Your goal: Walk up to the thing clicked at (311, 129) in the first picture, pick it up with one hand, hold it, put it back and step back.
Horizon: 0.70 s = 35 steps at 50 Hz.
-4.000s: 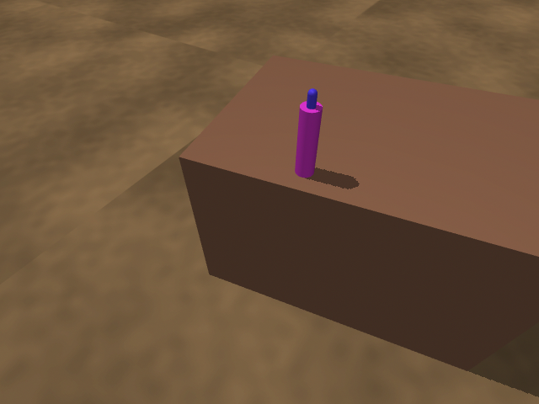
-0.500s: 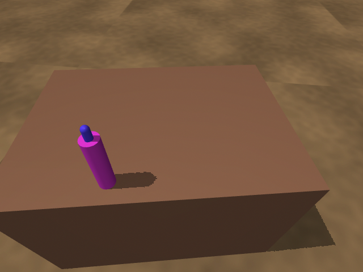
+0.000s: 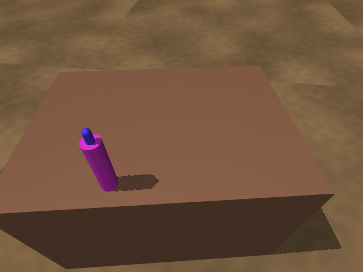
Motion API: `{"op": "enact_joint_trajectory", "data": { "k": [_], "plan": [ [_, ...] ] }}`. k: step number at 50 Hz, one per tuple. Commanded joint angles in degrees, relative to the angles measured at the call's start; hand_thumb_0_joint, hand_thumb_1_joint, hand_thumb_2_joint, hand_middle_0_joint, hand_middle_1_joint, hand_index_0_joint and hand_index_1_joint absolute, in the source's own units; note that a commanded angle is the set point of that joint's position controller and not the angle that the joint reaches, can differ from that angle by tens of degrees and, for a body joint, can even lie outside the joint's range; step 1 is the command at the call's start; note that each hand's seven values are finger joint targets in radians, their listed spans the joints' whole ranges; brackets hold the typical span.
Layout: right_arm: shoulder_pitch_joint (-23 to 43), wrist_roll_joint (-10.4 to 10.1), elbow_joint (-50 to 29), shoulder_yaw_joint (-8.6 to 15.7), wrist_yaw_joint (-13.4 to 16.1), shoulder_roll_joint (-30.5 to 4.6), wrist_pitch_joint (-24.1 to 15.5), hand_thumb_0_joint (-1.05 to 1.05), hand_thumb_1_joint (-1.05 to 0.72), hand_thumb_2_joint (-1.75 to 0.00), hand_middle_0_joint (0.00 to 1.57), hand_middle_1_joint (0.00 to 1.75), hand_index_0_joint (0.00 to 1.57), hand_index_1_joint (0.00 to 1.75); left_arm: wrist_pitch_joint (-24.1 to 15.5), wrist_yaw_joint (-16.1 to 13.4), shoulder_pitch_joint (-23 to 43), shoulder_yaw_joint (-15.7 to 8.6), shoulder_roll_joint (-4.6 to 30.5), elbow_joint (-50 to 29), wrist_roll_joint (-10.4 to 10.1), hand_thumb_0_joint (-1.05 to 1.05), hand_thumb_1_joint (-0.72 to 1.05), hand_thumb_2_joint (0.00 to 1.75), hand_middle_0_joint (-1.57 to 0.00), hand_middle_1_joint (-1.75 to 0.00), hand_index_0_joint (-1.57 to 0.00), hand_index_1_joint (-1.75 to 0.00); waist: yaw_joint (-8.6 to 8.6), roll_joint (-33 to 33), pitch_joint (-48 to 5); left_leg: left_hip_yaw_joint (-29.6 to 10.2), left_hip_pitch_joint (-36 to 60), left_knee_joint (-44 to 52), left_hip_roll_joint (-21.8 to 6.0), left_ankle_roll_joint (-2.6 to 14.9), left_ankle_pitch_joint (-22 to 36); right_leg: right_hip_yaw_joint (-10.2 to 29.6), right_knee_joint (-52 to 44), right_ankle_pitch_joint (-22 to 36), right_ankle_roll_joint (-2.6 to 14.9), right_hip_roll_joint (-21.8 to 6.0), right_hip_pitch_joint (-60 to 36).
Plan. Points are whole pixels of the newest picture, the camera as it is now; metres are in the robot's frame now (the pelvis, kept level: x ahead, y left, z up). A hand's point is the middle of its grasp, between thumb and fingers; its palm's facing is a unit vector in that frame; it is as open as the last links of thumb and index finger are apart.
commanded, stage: stand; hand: left
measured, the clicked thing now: (99, 160) +0.42 +0.22 -0.01
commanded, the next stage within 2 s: none
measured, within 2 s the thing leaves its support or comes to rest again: neither
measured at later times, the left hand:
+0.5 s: hand out of the picture +0.07 +0.25 -0.15, palm faces -0.03 -0.94 -0.35, open 7.4 cm
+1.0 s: hand out of the picture +0.07 +0.25 -0.15, palm faces -0.03 -0.94 -0.35, open 7.4 cm
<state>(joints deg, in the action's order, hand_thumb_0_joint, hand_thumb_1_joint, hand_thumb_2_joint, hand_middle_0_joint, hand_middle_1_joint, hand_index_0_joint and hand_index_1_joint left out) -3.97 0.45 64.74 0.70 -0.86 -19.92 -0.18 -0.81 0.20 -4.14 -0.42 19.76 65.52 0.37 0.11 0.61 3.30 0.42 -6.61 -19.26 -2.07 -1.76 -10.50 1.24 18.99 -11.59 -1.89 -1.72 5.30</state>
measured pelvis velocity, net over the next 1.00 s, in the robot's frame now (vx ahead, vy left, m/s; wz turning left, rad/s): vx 0.00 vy -0.01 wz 0.00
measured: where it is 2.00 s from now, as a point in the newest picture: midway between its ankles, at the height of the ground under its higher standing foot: outside the picture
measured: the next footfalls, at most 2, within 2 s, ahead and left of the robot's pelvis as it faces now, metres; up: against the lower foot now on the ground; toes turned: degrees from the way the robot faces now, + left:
none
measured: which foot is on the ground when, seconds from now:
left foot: down 0.00-1.00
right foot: down 0.00-1.00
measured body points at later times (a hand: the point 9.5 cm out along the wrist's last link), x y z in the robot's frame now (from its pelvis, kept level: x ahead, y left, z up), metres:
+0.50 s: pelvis -0.01 -0.01 +0.00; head +0.00 -0.01 +0.45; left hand +0.07 +0.30 -0.13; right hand +0.06 -0.31 -0.13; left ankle +0.00 +0.14 -0.75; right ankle -0.01 -0.14 -0.75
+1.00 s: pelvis +0.00 -0.01 +0.00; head +0.01 -0.01 +0.45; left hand +0.07 +0.30 -0.13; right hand +0.07 -0.31 -0.13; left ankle +0.00 +0.14 -0.75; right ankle -0.01 -0.14 -0.75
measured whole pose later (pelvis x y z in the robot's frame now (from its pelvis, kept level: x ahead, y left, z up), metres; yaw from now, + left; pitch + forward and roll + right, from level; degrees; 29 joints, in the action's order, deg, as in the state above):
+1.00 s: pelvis +0.00 -0.01 +0.00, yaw +0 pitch -2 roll +0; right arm -6.1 0.3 64.5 0.1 -0.9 -20.4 -0.1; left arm -0.5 0.4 -6.5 0.4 20.3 63.9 0.4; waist 0.2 0.3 3.3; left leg 0.3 -6.7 -19.0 -2.5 -2.2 -10.1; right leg 1.1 19.5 -11.6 -1.4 -1.3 5.7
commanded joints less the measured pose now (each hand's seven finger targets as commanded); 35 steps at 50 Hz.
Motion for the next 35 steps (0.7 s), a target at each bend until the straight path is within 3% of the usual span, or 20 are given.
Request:
{"op": "enact_joint_trajectory", "data": {
  "k": [1, 19, 26, 32, 35],
  "plan": [
    [2.2, 0.0, -3.5, 2.5, 1.0, -12.2, -1.4, 0.00, -0.90, -0.90, 0.20, 0.30, 0.20, 0.30, -1.3, -0.9, 1.8, -2.2, 12.2, -3.5, 0.1, 0.00, 0.90, 0.90, -0.20, -0.30, -0.20, -0.30, 0.22, -0.8, -6.3, -3.9, 2.8, 2.2, -5.8, 2.38, 13.2, 3.0, -2.1, 14.1, 2.15, -5.5, -0.5],
    [1.2, 0.0, -3.1, 2.1, 0.9, -12.3, -1.1, 0.00, -0.90, -0.90, 0.20, 0.30, 0.20, 0.30, -0.9, -0.6, 1.1, -2.1, 13.0, -4.1, 0.0, 0.00, 0.90, 0.90, -0.20, -0.30, -0.20, -0.30, 0.22, -0.7, -3.3, -4.3, 0.7, 3.6, -5.2, 2.02, 4.3, 3.7, -3.6, 5.8, 2.55, -5.3, 1.7],
    [0.9, 0.1, -3.2, 2.2, 0.8, -12.7, -1.0, 0.00, -0.90, -0.90, 0.20, 0.30, 0.20, 0.30, -0.9, -0.5, 0.1, -1.9, 12.6, -4.2, 0.2, 0.00, 0.90, 0.90, -0.20, -0.30, -0.20, -0.30, 0.08, -0.8, -3.3, -4.3, 1.1, 3.1, -5.2, 2.13, 3.3, 4.0, -4.0, 4.5, 2.65, -5.2, 2.8],
    [0.1, 0.1, -3.2, 1.9, 0.8, -12.2, -1.2, 0.00, -0.90, -0.90, 0.20, 0.30, 0.20, 0.30, -1.1, -0.6, 0.2, -1.9, 12.9, -4.5, -0.1, 0.00, 0.90, 0.90, -0.20, -0.30, -0.20, -0.30, 0.23, -1.0, -4.0, -4.5, 1.5, 2.9, -5.5, 2.18, 7.0, 3.9, -3.1, 7.6, 2.81, -5.3, 2.0],
    [0.0, 0.2, -3.4, 1.9, 0.9, -12.3, -1.2, 0.00, -0.90, -0.90, 0.20, 0.30, 0.20, 0.30, -1.0, -0.6, -0.2, -2.0, 13.0, -4.6, 0.0, 0.00, 0.90, 0.90, -0.20, -0.30, -0.20, -0.30, 0.08, -0.7, -4.0, -4.3, 1.1, 2.8, -5.4, 2.18, 5.9, 4.0, -3.1, 7.1, 2.78, -5.4, 2.0]
  ]
}}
